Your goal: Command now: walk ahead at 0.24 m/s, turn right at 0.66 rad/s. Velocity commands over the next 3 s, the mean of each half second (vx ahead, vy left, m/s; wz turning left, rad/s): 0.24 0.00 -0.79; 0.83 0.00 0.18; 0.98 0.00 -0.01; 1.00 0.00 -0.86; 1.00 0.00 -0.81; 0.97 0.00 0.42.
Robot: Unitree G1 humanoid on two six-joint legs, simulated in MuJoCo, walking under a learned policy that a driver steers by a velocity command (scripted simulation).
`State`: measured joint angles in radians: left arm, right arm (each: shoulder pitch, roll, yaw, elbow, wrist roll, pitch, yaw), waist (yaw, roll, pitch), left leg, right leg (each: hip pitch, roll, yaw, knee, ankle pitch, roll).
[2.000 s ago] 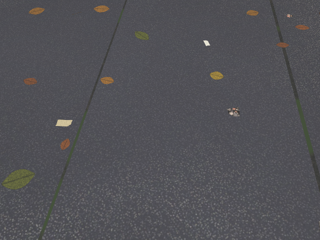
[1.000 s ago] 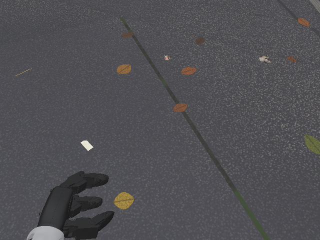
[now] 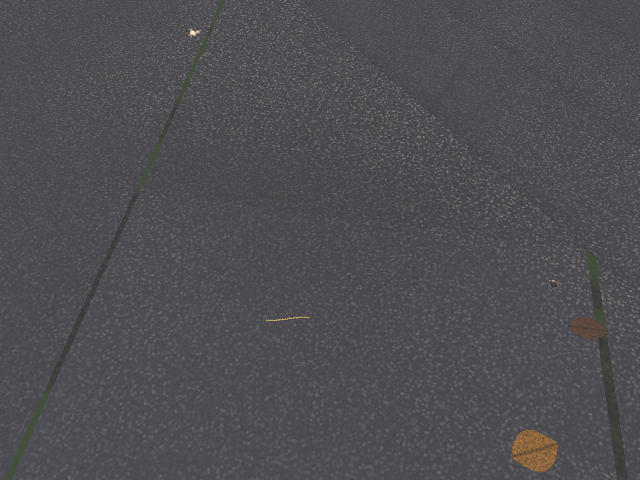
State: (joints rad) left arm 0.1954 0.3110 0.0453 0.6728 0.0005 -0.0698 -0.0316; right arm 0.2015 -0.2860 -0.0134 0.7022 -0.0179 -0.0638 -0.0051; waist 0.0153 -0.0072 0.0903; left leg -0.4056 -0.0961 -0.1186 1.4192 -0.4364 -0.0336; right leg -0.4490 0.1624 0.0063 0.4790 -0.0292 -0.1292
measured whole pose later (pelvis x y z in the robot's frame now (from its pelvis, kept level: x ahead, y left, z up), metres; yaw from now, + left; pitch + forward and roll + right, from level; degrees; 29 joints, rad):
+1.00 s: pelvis +0.46 -0.12 +0.02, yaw -18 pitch +4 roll -1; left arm 0.14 0.26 0.01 0.63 0.06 -0.07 0.01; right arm 0.45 -0.29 -0.07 0.85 0.00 -0.04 0.02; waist -0.07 0.02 -0.02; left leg -0.35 -0.02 -0.06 1.13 -0.35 0.09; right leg -0.30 -0.01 -0.04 0.51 -0.27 0.00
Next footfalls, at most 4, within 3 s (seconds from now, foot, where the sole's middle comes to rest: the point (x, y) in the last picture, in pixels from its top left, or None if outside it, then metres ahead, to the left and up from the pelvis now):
0.46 left None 0.33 0.10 -0.76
0.88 right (460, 470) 0.45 -0.25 -0.76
1.30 left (379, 272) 0.92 -0.11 -0.76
1.74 right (477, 167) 1.28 -0.40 -0.76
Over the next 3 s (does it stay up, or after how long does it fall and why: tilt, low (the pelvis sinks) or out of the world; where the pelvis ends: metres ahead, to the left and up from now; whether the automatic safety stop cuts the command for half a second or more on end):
stays up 1.87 -1.14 -0.08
